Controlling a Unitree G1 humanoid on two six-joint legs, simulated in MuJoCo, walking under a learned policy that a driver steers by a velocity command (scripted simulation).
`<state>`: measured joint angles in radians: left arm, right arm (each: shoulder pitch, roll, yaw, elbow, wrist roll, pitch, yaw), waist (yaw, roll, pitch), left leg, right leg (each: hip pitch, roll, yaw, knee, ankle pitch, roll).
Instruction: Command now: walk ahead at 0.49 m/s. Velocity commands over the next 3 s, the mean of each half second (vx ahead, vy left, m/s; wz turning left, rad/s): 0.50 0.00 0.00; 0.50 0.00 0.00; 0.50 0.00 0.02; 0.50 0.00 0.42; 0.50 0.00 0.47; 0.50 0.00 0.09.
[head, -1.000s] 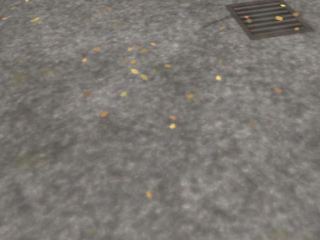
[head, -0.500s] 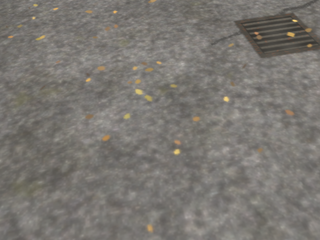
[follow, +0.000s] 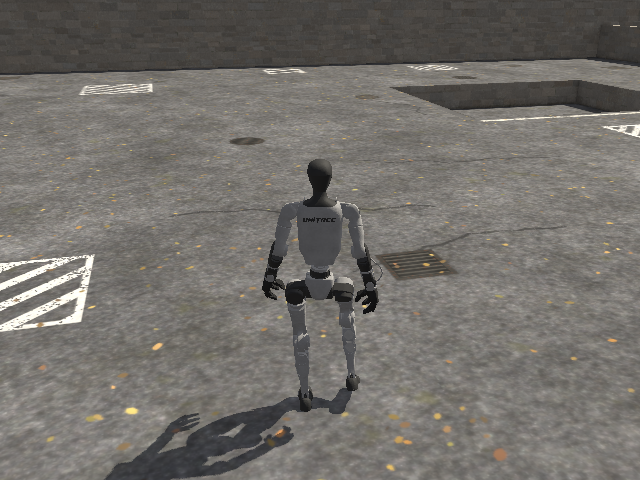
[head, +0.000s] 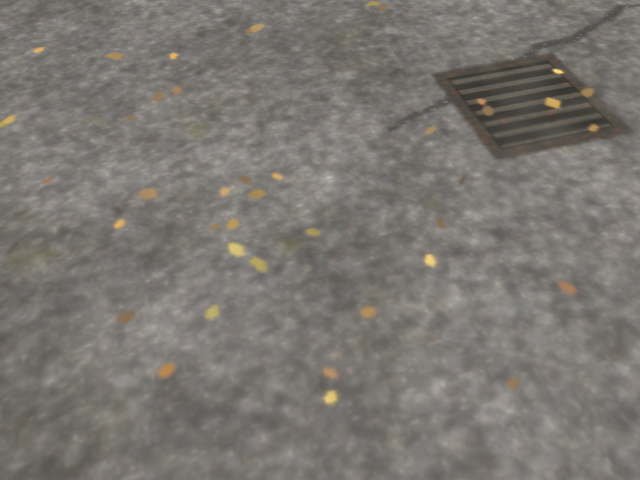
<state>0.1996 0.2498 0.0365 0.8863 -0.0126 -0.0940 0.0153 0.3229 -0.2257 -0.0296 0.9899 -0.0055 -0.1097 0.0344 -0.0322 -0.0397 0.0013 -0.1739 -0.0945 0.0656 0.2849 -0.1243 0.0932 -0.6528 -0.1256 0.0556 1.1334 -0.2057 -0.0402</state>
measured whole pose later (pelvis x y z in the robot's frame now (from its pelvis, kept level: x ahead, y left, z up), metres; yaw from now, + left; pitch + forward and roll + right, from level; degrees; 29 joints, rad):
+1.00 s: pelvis +0.55 -0.01 -0.01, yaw +1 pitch +1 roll +0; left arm 0.30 0.26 0.05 0.96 -0.02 -0.10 0.00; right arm 0.18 -0.24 -0.05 0.91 0.00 -0.10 0.03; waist 0.00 -0.03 0.03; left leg -0.34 -0.03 0.06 0.46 -0.15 0.07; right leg -0.43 -0.06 0.03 1.19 -0.35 -0.05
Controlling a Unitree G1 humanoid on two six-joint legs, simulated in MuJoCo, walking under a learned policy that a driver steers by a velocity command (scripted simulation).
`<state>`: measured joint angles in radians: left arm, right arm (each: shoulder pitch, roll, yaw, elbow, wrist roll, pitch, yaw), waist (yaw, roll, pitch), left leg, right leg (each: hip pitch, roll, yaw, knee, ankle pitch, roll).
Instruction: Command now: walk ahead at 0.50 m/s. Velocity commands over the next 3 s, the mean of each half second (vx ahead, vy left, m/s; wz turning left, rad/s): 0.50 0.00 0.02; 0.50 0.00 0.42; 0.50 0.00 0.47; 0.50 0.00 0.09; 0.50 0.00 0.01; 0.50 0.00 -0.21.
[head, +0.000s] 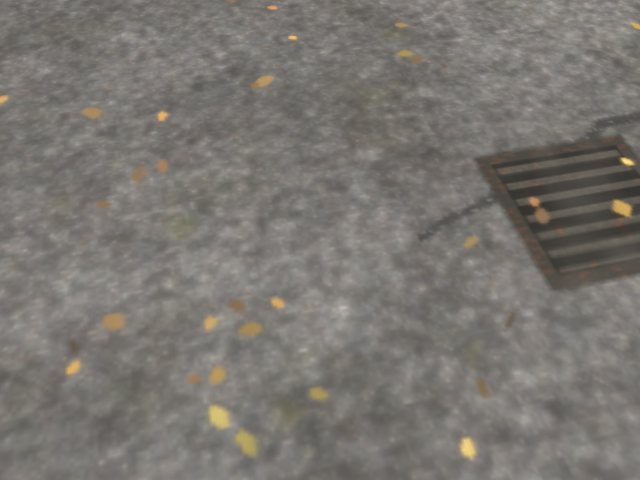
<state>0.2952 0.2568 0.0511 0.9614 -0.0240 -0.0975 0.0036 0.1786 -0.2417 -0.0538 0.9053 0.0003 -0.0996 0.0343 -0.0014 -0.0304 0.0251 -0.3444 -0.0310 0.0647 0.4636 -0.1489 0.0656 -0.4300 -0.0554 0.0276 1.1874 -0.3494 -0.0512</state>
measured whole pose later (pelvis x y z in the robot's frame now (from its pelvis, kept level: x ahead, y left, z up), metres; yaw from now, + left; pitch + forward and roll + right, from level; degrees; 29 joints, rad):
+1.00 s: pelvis +0.54 -0.01 -0.02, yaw +15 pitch +2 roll -2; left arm 0.33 0.25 0.08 0.98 -0.01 -0.05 0.03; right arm 0.05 -0.23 -0.07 0.80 0.03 -0.04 0.06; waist 0.03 0.01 0.04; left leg -0.52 0.01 0.08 0.61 -0.12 0.13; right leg 0.10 -0.06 -0.30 0.43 -0.48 0.04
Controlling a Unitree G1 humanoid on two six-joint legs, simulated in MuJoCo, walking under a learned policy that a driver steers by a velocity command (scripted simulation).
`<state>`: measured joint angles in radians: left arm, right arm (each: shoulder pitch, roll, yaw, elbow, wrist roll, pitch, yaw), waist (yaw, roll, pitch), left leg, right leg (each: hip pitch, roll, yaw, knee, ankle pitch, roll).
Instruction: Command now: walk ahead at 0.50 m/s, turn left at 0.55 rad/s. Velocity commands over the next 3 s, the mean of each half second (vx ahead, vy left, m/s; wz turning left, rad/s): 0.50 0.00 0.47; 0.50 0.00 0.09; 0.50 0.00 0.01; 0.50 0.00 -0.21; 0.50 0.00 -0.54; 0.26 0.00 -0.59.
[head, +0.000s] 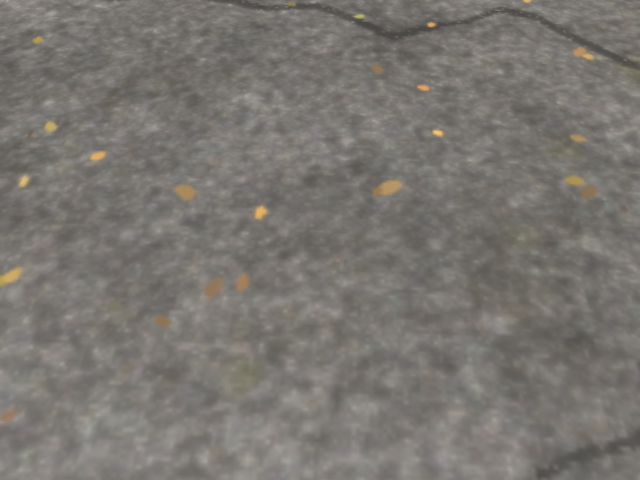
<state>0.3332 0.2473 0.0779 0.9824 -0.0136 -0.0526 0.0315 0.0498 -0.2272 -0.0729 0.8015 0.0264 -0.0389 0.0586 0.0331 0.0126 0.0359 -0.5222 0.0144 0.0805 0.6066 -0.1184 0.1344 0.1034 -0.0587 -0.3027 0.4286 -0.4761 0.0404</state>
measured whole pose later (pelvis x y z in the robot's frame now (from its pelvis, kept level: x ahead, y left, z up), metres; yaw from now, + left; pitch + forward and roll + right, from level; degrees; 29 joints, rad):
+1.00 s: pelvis +0.56 +0.08 +0.02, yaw +16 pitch +3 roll -2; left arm 0.39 0.27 0.05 0.93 -0.02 -0.07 -0.01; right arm 0.02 -0.24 -0.04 0.70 0.02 -0.08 0.03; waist 0.10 0.03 0.01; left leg -0.56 0.05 -0.01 0.51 -0.02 0.04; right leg 0.04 0.03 -0.02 0.25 -0.34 -0.02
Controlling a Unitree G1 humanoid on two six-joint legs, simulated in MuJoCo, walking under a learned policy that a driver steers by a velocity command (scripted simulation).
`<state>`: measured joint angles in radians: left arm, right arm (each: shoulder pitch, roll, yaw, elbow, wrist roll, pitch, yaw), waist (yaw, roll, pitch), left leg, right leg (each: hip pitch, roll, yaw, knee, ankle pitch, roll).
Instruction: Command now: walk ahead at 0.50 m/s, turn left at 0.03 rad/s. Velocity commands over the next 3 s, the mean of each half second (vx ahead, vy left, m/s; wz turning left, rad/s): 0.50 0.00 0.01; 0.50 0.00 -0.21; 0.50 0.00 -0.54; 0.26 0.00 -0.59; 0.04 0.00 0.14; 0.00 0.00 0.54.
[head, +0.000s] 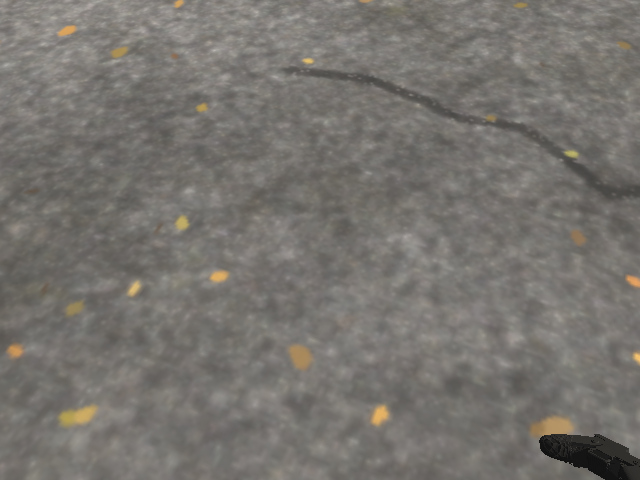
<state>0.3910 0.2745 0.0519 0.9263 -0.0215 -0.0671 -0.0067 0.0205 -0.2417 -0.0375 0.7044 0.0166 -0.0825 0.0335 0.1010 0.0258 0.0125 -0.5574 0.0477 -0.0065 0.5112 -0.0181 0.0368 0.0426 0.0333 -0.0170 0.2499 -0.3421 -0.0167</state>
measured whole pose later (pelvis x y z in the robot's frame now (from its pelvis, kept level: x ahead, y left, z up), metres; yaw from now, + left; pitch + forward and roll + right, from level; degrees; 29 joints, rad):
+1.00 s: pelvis +0.54 -0.02 +0.01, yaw -8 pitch +2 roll -1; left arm 0.39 0.27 0.07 0.88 -0.02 -0.06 0.01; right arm 0.01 -0.27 -0.04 0.77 0.01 -0.10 0.02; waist 0.10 0.04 0.01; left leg -0.56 0.05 -0.08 0.50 0.03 -0.03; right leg -0.07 0.06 0.08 0.32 -0.29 -0.03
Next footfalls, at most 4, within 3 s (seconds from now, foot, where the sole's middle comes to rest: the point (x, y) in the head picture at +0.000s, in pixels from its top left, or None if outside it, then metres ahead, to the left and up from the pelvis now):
0.04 left None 0.19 0.12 -0.77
0.56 right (425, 478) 0.48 -0.12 -0.77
1.06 left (329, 345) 0.76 0.09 -0.77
1.58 right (478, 298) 0.92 -0.26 -0.77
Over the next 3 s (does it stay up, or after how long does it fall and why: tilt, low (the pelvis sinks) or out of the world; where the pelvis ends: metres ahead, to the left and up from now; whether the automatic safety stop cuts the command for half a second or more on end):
stays up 1.05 -0.18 0.00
